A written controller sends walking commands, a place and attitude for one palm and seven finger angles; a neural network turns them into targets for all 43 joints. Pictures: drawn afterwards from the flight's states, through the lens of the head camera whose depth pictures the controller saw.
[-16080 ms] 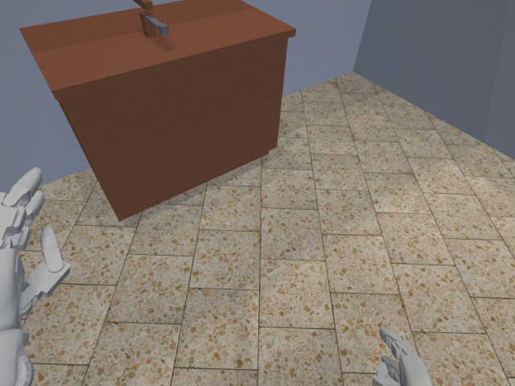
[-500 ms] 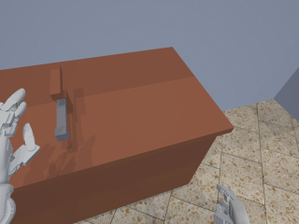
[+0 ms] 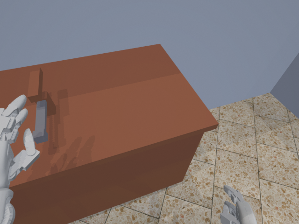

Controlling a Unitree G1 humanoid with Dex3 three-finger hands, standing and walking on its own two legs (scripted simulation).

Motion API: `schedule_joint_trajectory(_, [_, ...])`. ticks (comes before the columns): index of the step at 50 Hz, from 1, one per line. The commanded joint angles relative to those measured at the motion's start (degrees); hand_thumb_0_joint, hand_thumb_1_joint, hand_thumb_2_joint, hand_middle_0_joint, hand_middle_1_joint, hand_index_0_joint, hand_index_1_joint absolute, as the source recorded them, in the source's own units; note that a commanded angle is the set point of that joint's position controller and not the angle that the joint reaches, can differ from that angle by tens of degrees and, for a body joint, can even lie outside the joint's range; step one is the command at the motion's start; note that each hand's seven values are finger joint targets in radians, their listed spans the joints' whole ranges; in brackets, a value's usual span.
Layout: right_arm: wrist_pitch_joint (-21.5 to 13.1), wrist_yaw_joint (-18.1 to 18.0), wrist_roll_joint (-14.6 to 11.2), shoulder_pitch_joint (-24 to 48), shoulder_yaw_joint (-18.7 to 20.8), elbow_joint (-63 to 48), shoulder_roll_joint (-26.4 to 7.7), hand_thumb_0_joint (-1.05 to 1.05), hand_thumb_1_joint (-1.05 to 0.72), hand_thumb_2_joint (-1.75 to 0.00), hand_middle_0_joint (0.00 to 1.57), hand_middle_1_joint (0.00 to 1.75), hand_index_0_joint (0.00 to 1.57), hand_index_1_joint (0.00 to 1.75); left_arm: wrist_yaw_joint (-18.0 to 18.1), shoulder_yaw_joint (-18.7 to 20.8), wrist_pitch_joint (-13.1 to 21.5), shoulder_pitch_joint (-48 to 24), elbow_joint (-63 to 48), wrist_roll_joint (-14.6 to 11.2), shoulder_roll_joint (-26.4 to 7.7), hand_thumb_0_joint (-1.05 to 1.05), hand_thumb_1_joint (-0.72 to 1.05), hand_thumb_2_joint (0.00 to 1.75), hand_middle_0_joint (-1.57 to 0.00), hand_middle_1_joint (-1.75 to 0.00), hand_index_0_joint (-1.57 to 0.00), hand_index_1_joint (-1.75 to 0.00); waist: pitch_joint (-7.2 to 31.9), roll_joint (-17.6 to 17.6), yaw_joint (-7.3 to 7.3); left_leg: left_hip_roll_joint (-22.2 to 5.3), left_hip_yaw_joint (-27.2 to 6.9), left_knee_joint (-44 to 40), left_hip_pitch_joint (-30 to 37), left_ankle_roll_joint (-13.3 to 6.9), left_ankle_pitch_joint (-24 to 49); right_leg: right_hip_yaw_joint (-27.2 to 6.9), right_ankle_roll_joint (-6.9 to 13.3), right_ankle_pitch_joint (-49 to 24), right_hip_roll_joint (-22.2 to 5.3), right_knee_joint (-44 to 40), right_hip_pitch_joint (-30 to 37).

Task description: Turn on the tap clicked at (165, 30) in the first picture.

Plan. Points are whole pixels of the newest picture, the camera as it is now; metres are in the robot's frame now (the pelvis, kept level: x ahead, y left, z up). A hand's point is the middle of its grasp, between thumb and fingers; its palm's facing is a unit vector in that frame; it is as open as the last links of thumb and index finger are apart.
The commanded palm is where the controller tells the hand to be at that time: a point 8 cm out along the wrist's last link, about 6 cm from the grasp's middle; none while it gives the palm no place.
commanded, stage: come to a stop and stand still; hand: left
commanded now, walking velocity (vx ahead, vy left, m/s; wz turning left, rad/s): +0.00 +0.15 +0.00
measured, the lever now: (40, 136) +0.31 +0.33 +0.05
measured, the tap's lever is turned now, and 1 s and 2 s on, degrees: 0 0 0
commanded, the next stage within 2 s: look again from close up in 1.04 s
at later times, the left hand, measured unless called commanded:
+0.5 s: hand (9, 146) +0.23 +0.31 +0.15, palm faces +0.32 -0.83 -0.46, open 7.4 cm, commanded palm +0.17 +0.34 +0.17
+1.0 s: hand out of the picture +0.21 +0.34 +0.15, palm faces +0.36 -0.82 -0.44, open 7.4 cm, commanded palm +0.15 +0.36 +0.17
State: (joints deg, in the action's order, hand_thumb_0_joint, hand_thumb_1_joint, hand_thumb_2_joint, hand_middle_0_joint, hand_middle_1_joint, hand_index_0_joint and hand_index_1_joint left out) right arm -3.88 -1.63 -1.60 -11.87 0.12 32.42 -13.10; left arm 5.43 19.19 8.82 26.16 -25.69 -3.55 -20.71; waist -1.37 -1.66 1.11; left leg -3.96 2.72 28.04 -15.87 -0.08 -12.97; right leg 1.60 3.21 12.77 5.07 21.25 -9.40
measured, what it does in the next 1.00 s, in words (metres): shifts its weight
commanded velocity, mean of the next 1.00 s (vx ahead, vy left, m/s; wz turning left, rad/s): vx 0.00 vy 0.01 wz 0.00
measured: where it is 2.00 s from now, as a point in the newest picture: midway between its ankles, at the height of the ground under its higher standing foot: outside the picture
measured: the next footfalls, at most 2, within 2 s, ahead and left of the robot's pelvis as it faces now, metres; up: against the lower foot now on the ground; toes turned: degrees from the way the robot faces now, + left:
none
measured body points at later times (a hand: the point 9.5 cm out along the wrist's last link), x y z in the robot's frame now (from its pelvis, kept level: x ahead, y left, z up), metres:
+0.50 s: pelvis +0.00 +0.06 -0.01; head +0.05 +0.08 +0.44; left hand +0.20 +0.35 +0.17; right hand +0.17 -0.16 -0.09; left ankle +0.02 +0.12 -0.74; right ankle -0.02 -0.08 -0.74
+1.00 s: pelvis -0.02 +0.09 -0.01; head +0.03 +0.10 +0.44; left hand +0.18 +0.38 +0.17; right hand +0.17 -0.13 -0.08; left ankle +0.02 +0.12 -0.74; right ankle -0.02 -0.08 -0.74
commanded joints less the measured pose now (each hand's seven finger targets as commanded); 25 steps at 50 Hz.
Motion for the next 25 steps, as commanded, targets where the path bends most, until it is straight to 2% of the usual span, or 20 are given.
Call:
schedule_joint_trajectory(1, [-2.6, -1.1, -0.3, 7.4, 2.0, -8.6, -5.5, 0.0, -0.9, -0.9, 0.2, 0.3, 0.2, 0.3, 2.6, 8.6, 2.6, -4.1, -11.0, 0.0, -12.2, 0.0, 0.9, 0.9, -0.2, -0.3, -0.2, -0.3, 7.5, 3.6, 0.65, 1.4, -2.3, 1.7, 4.4, -2.3, 5.9, -10.9, -4.3, -22.4, -13.2, -4.4, 0.4])
schedule_joint_trajectory(2, [-2.4, -1.0, 0.0, 6.7, 2.0, -8.4, -5.7, 0.0, -0.9, -0.9, 0.2, 0.3, 0.2, 0.3, 2.5, 7.0, 2.8, -4.2, -10.5, -0.1, -10.3, 0.0, 0.9, 0.9, -0.2, -0.3, -0.2, -0.3, 7.8, 4.1, 0.46, 1.5, -2.0, 2.0, 4.5, -2.4, 6.6, -10.0, -4.3, -22.8, -13.3, -3.9, 0.7])
schedule_joint_trajectory(3, [-2.4, -1.1, -0.3, 7.1, 2.3, -8.8, -5.6, 0.0, -0.9, -0.9, 0.2, 0.3, 0.2, 0.3, 2.7, 7.5, 2.7, -4.2, -11.1, -0.1, -11.0, 0.0, 0.9, 0.9, -0.2, -0.3, -0.2, -0.3, 7.6, 3.5, 0.58, 1.5, -2.0, 1.6, 5.0, -2.5, 7.3, -10.6, -4.6, -25.0, -13.3, -3.3, 0.8])
schedule_joint_trajectory(5, [-2.2, -1.1, -0.3, 6.7, 2.5, -8.8, -5.7, 0.0, -0.9, -0.9, 0.2, 0.3, 0.2, 0.3, 2.9, 7.8, 2.8, -4.2, -11.6, -0.1, -11.3, 0.0, 0.9, 0.9, -0.2, -0.3, -0.2, -0.3, 8.2, 4.4, 0.63, 1.4, -2.0, 1.2, 5.5, -2.6, 8.8, -9.8, -4.8, -26.3, -13.3, -2.2, 1.4])
schedule_joint_trajectory(6, [-2.1, -1.2, -0.4, 7.5, 2.3, -8.6, -5.6, 0.0, -0.9, -0.9, 0.2, 0.3, 0.2, 0.3, 3.0, 8.4, 2.7, -3.8, -12.0, 0.2, -12.1, 0.0, 0.9, 0.9, -0.2, -0.3, -0.2, -0.3, 8.1, 3.2, 0.87, 0.9, -2.0, 0.5, 7.1, -2.8, 10.7, -8.9, -4.8, -27.0, -13.0, -1.5, 0.4])
schedule_joint_trajectory(7, [-2.0, -1.2, -0.1, 6.6, 2.4, -8.6, -5.7, 0.0, -0.9, -0.9, 0.2, 0.3, 0.2, 0.3, 2.8, 6.9, 2.8, -3.7, -11.9, 0.1, -10.2, 0.0, 0.9, 0.9, -0.2, -0.3, -0.2, -0.3, 9.1, 4.3, 0.48, 0.7, -2.1, 0.4, 8.3, -3.1, 11.9, -7.7, -4.5, -25.6, -12.3, -0.8, 0.6])
schedule_joint_trajectory(10, [-2.2, -1.2, -0.2, 6.5, 2.7, -9.0, -5.7, 0.0, -0.9, -0.9, 0.2, 0.3, 0.2, 0.3, 2.9, 7.0, 2.8, -4.5, -13.1, 0.2, -10.4, 0.0, 0.9, 0.9, -0.2, -0.3, -0.2, -0.3, 9.4, 2.8, 0.42, -0.4, -3.1, -0.8, 10.2, -3.2, 13.1, -7.1, -3.8, -20.7, -11.1, -0.6, -0.7])
schedule_joint_trajectory(11, [-2.7, -5.1, -3.7, -2.4, -6.8, -14.6, -6.8, 0.0, -0.9, -0.9, 0.2, 0.3, 0.2, 0.3, 3.0, 19.0, 12.7, -56.2, -33.0, -0.8, -52.2, 0.0, 0.9, 0.9, -0.2, -0.3, -0.2, -0.3, 1.3, -9.5, -2.33, 0.5, -3.2, -1.8, 2.8, -2.0, 10.4, -2.9, -6.1, -0.1, -8.4, -0.5, -6.7])
schedule_joint_trajectory(12, [-5.1, -3.4, -1.4, 3.2, -0.3, -10.4, -1.2, 0.0, -0.9, -0.9, 0.2, 0.3, 0.2, 0.3, 2.2, 20.4, 9.6, -29.9, -4.9, 2.0, -25.2, 0.0, 0.9, 0.9, -0.2, -0.3, -0.2, -0.3, 3.0, -6.1, 0.53, -3.7, -4.8, -1.4, 5.9, -1.4, 5.2, -2.8, -2.2, 8.2, -8.6, 3.6, -12.3])
schedule_joint_trajectory(13, [-5.4, -1.6, 0.7, 4.2, 0.2, -8.5, -5.5, 0.0, -0.9, -0.9, 0.2, 0.3, 0.2, 0.3, 1.8, 13.0, 7.8, -20.7, 1.0, 0.8, -18.9, 0.0, 0.9, 0.9, -0.2, -0.3, -0.2, -0.3, 3.2, -5.8, 0.69, -0.8, -4.1, -1.9, 4.7, -1.3, 3.4, -5.3, -0.5, 1.4, -6.7, 2.2, -7.7])
schedule_joint_trajectory(14, [-5.9, -0.4, 1.5, 2.8, 1.6, -8.9, -7.9, 0.0, -0.9, -0.9, 0.2, 0.3, 0.2, 0.3, 1.8, 15.2, 8.4, -17.4, -1.8, 1.2, -21.6, 0.0, 0.9, 0.9, -0.2, -0.3, -0.2, -0.3, 6.5, -3.5, 0.95, -0.1, -3.7, -0.2, 2.6, -1.0, 0.9, -7.5, -0.1, -2.2, -8.8, 1.3, -5.6])
schedule_joint_trajectory(15, [-6.5, 0.6, 1.3, 1.9, 1.7, -9.3, -7.4, 0.0, -0.9, -0.9, 0.2, 0.3, 0.2, 0.3, 0.9, 11.2, 8.9, -10.8, -2.7, 0.4, -16.3, 0.0, 0.9, 0.9, -0.2, -0.3, -0.2, -0.3, 8.6, 1.2, 0.9, 1.0, -3.7, 2.2, 3.2, -1.2, 2.3, -9.2, 0.5, -5.8, -10.3, 1.1, -3.9])
schedule_joint_trajectory(16, [-6.9, 1.8, 0.9, 2.8, 1.5, -8.6, -7.4, 0.0, -0.9, -0.9, 0.2, 0.3, 0.2, 0.3, 0.5, 9.7, 9.0, -5.5, -1.9, -0.3, -13.7, 0.0, 0.9, 0.9, -0.2, -0.3, -0.2, -0.3, 10.8, 0.8, 1.1, 0.8, -3.2, 2.0, 5.4, -1.4, 4.9, -8.5, 0.7, -9.0, -10.2, 2.9, -3.6])
schedule_joint_trajectory(17, [-6.8, 2.3, 1.0, 1.3, 2.0, -9.1, -7.7, 0.0, -0.9, -0.9, 0.2, 0.3, 0.2, 0.3, 0.3, 9.6, 9.0, -0.3, -3.8, 0.0, -12.3, 0.0, 0.9, 0.9, -0.2, -0.3, -0.2, -0.3, 11.7, 2.4, 1.22, 0.0, -3.1, 1.4, 5.7, -1.4, 6.7, -6.9, -0.1, -11.1, -9.9, 3.2, -2.6])
schedule_joint_trajectory(18, [-7.1, 2.8, 0.9, 2.9, 1.8, -9.5, -7.6, 0.0, -0.9, -0.9, 0.2, 0.3, 0.2, 0.3, 0.1, 7.7, 9.0, 0.2, -8.1, -0.3, -10.4, 0.0, 0.9, 0.9, -0.2, -0.3, -0.2, -0.3, 10.6, 2.9, 1.08, -0.2, -3.1, 0.4, 6.0, -1.5, 7.6, -6.1, -0.7, -11.6, -9.5, 3.0, -2.7])
schedule_joint_trajectory(20, [-7.6, 2.9, 1.2, 4.2, 1.6, -9.1, -7.6, 0.0, -0.9, -0.9, 0.2, 0.3, 0.2, 0.3, 0.3, 8.1, 8.9, 0.1, -10.6, 0.4, -10.6, 0.0, 0.9, 0.9, -0.2, -0.3, -0.2, -0.3, 8.3, 2.6, 0.76, -1.3, -3.9, -2.2, 6.7, -1.6, 6.9, -4.5, -1.6, -9.7, -8.4, 2.9, -4.3])
schedule_joint_trajectory(21, [-7.5, 2.6, 1.2, 5.3, 1.3, -8.7, -7.9, 0.0, -0.9, -0.9, 0.2, 0.3, 0.2, 0.3, 0.7, 10.5, 9.1, -1.1, -11.8, 0.6, -13.7, 0.0, 0.9, 0.9, -0.2, -0.3, -0.2, -0.3, 8.6, -0.4, 0.8, -1.9, -4.5, -3.9, 7.8, -1.8, 8.4, -3.5, -2.0, -9.3, -7.6, 4.5, -4.5])
schedule_joint_trajectory(22, [-7.3, 2.3, 1.7, 4.9, 1.2, -8.7, -7.4, 0.0, -0.9, -0.9, 0.2, 0.3, 0.2, 0.3, 0.8, 9.7, 9.2, -2.8, -12.8, 1.2, -12.0, 0.0, 0.9, 0.9, -0.2, -0.3, -0.2, -0.3, 8.2, -1.0, 0.45, -2.6, -5.1, -4.8, 7.2, -1.6, 9.7, -1.9, -2.3, -8.6, -7.2, 5.1, -4.1])
schedule_joint_trajectory(24, [-6.9, 1.8, 2.2, 5.2, 1.2, -8.6, -7.4, 0.0, -0.9, -0.9, 0.2, 0.3, 0.2, 0.3, 1.2, 11.6, 8.8, -4.9, -12.7, 2.0, -13.7, 0.0, 0.9, 0.9, -0.2, -0.3, -0.2, -0.3, 7.4, -2.5, 0.36, -3.1, -6.0, -5.6, 6.4, -1.5, 9.4, -1.3, -2.5, -6.7, -7.1, 5.1, -3.9])
schedule_joint_trajectory(25, [-6.7, 1.6, 2.2, 5.1, 1.2, -8.8, -7.2, 0.0, -0.9, -0.9, 0.2, 0.3, 0.2, 0.3, 1.4, 11.5, 8.5, -5.7, -12.8, 2.2, -13.6, 0.0, 0.9, 0.9, -0.2, -0.3, -0.2, -0.3, 7.0, -3.3, 0.23, -3.1, -6.0, -5.7, 6.2, -1.4, 8.8, -1.3, -2.4, -6.6, -7.2, 4.8, -3.7])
